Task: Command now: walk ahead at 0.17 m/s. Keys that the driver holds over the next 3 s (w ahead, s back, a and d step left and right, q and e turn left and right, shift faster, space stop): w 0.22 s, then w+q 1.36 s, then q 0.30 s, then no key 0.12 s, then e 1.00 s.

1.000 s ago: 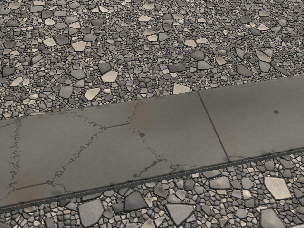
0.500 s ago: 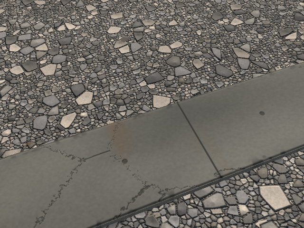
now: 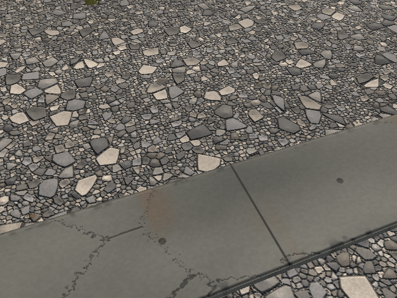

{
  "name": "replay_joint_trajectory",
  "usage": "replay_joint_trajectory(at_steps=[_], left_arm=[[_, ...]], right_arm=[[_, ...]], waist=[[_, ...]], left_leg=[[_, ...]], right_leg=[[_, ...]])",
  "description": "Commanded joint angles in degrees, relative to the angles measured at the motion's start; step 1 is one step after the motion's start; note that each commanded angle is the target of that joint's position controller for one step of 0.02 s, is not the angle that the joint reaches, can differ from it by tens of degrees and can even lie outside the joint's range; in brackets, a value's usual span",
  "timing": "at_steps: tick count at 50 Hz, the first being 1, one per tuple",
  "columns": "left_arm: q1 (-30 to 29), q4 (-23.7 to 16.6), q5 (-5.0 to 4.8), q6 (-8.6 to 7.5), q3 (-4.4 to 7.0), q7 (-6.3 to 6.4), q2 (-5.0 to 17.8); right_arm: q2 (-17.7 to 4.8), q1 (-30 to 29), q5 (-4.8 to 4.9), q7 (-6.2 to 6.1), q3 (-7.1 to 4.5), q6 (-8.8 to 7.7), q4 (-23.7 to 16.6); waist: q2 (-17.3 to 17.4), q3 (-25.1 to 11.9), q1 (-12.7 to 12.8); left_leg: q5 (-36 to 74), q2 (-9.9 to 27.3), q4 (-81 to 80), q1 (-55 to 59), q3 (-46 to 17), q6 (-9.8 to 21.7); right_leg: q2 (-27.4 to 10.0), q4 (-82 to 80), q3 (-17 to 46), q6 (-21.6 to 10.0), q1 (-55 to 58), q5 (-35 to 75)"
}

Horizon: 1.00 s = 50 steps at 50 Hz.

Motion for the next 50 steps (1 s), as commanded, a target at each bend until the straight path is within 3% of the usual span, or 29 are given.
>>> replay_joint_trajectory(at_steps=[1,2,3,5,9,10,11,12,13,14,15,16,18,20,23,26,29,32,34,35,36,37,38,40,41,43,45,47,50], left_arm=[[-2.3,-2.7,0.43,-0.45,1.01,-0.38,4.6],[-3.7,-3.5,0.68,-0.87,0.69,-0.84,3.1],[-4.6,-4.2,1.37,-1.38,0.61,-1.22,2.7],[-5.3,-5.3,1.32,-2.48,1.2,-1.74,4.4],[-4.4,-5.8,0.32,-4.05,1.59,-2.42,3.4],[-0.5,-4.6,0.16,-4.25,1.69,-2.39,2.7],[5.1,-2.5,0.16,-4.47,2.28,-2.08,3.6],[13.0,-0.6,0.73,-4.97,3.58,-1.27,7.3],[21.1,0.6,1.02,-4.9,5.34,-0.66,14.6],[19.8,1.2,1.09,-4.21,4.59,-0.39,11.7],[12.8,-1.2,1.23,-4.24,3.72,-0.46,9.0],[8.4,-2.6,1.02,-4.64,3.21,-0.56,7.3],[6.3,-2.9,0.55,-5.57,2.16,-0.16,4.8],[8.7,-1.9,0.48,-6.25,1.74,0.13,4.3],[11.4,-0.9,0.37,-6.64,1.32,0.3,4.2],[10.9,-0.9,0.55,-6.69,0.78,0.43,3.4],[12.9,-0.1,0.5,-6.6,0.75,0.95,4.3],[12.6,-0.1,0.26,-6.2,1.31,1.6,6.7],[13.7,-0.4,0.57,-4.98,1.73,1.78,7.7],[14.6,-0.6,-0.03,-4.6,1.99,1.24,8.7],[12.4,-2.2,-0.59,-4.79,2.06,0.31,8.9],[9.1,-6.6,-0.96,-5.4,1.09,-1.19,3.7],[-0.3,-10.3,-0.25,-6.3,1.85,-1.51,7.4],[-1.2,-11.7,-0.23,-6.79,1.62,-1.75,6.5],[-1.6,-12.2,0.6,-5.99,1.66,-1.6,5.8],[1.1,-12.2,1.72,-3.67,1.42,-1.86,4.6],[-0.6,-13.8,1.98,-2.3,1.14,-2.02,3.9],[-5.9,-16.3,1.92,-1.72,1.0,-1.94,4.5],[-13.2,-19.0,0.78,-1.11,0.61,-1.82,4.8]], right_arm=[[-8.5,6.1,0.07,-0.03,-2.16,-0.01,-0.2],[-9.3,7.5,0.13,-0.13,-2.58,-0.18,0.7],[-9.6,7.3,0.03,-0.21,-2.98,-0.5,1.1],[-9.3,7.1,-0.43,0.11,-3.24,-1.45,1.4],[-9.1,5.8,-0.11,0.69,-3.64,-2.73,2.0],[-9.1,4.5,0.16,0.81,-3.7,-2.8,1.9],[-8.5,4.0,0.07,0.92,-3.58,-3.0,1.7],[-6.2,2.6,0.0,1.26,-2.81,-3.48,0.6],[-1.3,2.3,0.56,1.8,-1.53,-3.87,-2.2],[-6.8,-1.2,-0.89,1.79,-2.9,-3.4,-3.0],[-6.5,-2.8,-0.88,2.28,-3.08,-3.32,-3.2],[-4.9,-1.9,-0.4,2.85,-2.72,-3.48,-2.4],[-4.0,-0.3,-0.91,3.42,-2.81,-2.97,-1.5],[-3.7,-0.8,-1.08,3.73,-2.95,-2.13,-1.6],[-2.7,-6.7,-0.88,3.99,-2.68,-1.44,-4.1],[-1.6,-13.9,-0.69,4.41,-1.83,-1.49,-7.4],[-1.3,-18.1,-0.71,4.48,-1.2,-1.21,-9.8],[-3.1,-14.9,-0.9,3.8,-1.76,-1.15,-9.9],[-5.6,-6.2,-0.94,3.34,-3.18,-1.26,-7.5],[-7.2,-0.3,-1.18,3.13,-4.24,-1.39,-5.6],[-10.8,6.1,-1.6,2.49,-5.98,-1.1,-4.1],[-14.2,8.8,-0.94,1.91,-7.05,-0.2,-3.8],[-14.3,8.8,-0.81,1.38,-6.66,0.62,-4.8],[-10.1,0.6,-0.92,0.71,-5.43,0.09,-5.3],[-8.9,-2.5,-0.97,0.49,-5.02,-0.56,-6.0],[-8.2,-6.0,-0.82,0.04,-4.46,-1.75,-7.7],[-9.6,-5.4,-0.66,0.05,-4.72,-2.38,-7.8],[-10.4,-3.6,-0.6,0.3,-5.0,-2.28,-8.0],[-11.8,-1.0,-0.82,1.03,-5.68,-1.83,-8.7]], waist=[[4.4,7.4,-2.4],[7.1,9.2,-2.9],[7.8,10.6,-2.7],[5.9,10.3,-2.2],[5.7,8.5,-0.4],[5.2,7.8,1.6],[3.4,6.1,3.8],[-3.8,3.2,7.2],[-19.4,-1.3,9.1],[-11.9,2.0,7.6],[-4.6,5.8,4.3],[-2.5,6.4,2.3],[-2.8,5.9,0.1],[-3.1,4.8,-0.2],[-3.5,5.7,0.1],[-4.2,7.6,0.6],[-4.6,8.1,1.1],[-5.5,4.6,-1.5],[-4.7,-1.5,-4.6],[-3.5,-5.1,-6.6],[0.2,-8.8,-10.3],[11.5,-15.6,-9.3],[0.5,-13.5,-10.4],[-4.7,-2.1,-4.1],[-5.4,0.0,-1.5],[-3.2,0.0,1.8],[0.0,1.2,2.4],[2.0,2.8,0.9],[4.0,3.1,-1.8]], left_leg=[[-27.6,10.9,-12.3,-4.1,-15.7,7.0],[-29.5,15.1,-16.0,-2.5,-20.5,9.1],[-27.7,18.7,-17.9,-2.2,-23.5,10.8],[-20.6,19.9,-18.0,0.6,-23.4,11.9],[-8.4,14.8,-13.5,-1.0,-13.9,9.3],[-5.8,13.1,-10.5,-5.9,-11.0,8.3],[-2.7,10.8,-5.2,-11.5,-8.3,7.0],[0.5,6.7,7.4,-19.5,-3.8,4.9],[-10.8,-1.5,27.0,-31.4,4.4,1.9],[-15.2,-0.1,37.9,-34.9,-0.9,3.0],[-9.7,3.2,40.9,-35.7,-4.0,4.0],[-4.4,4.7,40.2,-33.7,-4.8,4.1],[1.0,5.9,38.2,-30.7,-4.1,3.1],[3.8,5.2,38.9,-31.8,-2.6,2.2],[7.4,5.0,36.7,-35.7,-0.3,1.2],[12.2,4.2,26.4,-33.5,3.2,0.8],[13.0,2.9,18.3,-29.3,7.3,2.5],[6.5,-1.3,14.6,-22.1,10.6,6.1],[2.7,-5.1,14.0,-10.9,12.3,9.1],[5.3,-5.6,9.7,1.4,11.3,10.9],[4.8,1.3,5.5,16.2,0.7,14.7],[0.1,18.2,0.7,31.3,-27.2,24.0],[-7.5,19.7,-7.9,25.9,-36.0,23.6],[-4.2,17.6,-11.3,10.1,-28.3,18.3],[-0.5,14.5,-11.6,3.5,-23.7,16.4],[2.7,9.7,-11.9,-5.8,-15.7,15.1],[3.8,7.1,-12.4,-11.2,-12.2,15.1],[1.5,6.4,-13.4,-12.0,-13.1,14.9],[2.2,6.4,-14.2,-9.5,-14.0,13.0]], right_leg=[[-1.5,3.7,2.9,-2.1,-10.1,-18.5],[-0.6,9.0,-0.9,-1.5,-13.2,-13.7],[-2.5,13.5,-2.2,-1.2,-15.0,-9.9],[-4.8,17.1,-1.4,-1.2,-18.3,-11.2],[-3.5,8.1,-5.0,-1.1,-8.4,-7.4],[-2.0,3.8,-6.5,-1.2,0.0,-4.6],[-0.8,1.1,-5.8,-1.4,10.0,-4.4],[-7.5,-4.3,4.0,-2.8,21.2,-10.3],[-23.2,-14.8,28.9,-8.8,29.0,-25.5],[-26.7,-16.4,34.5,-10.9,22.7,-26.4],[-24.7,-15.6,27.8,-9.7,17.6,-24.3],[-22.3,-16.5,21.9,-7.9,14.2,-18.6],[-18.8,-17.7,12.1,-5.0,12.4,-7.0],[-17.5,-16.8,5.9,-4.2,14.3,5.2],[-16.7,-16.1,-0.9,-3.8,15.0,17.8],[-14.7,-16.3,-6.5,-3.2,12.0,23.4],[-15.9,-14.5,-9.5,-3.1,13.3,32.4],[-17.2,-4.8,-12.4,-2.1,18.0,56.5],[-17.9,12.0,-13.2,-2.3,18.0,65.7],[-17.7,23.2,-13.1,-1.7,11.4,58.9],[-15.1,38.9,-13.0,0.0,-2.6,38.0],[-3.8,61.8,-9.6,3.0,-23.8,-18.2],[-4.0,65.7,0.0,2.2,-30.7,-14.3],[-9.8,55.2,1.4,1.4,-29.5,-8.7],[-10.9,51.7,2.0,2.1,-25.7,-9.2],[-10.7,46.5,1.0,4.0,-18.5,-9.6],[-10.0,40.9,-1.4,5.8,-16.7,-5.9],[-10.0,34.0,-2.2,7.7,-18.7,-2.8],[-8.7,21.3,-2.6,8.9,-16.1,-1.6]])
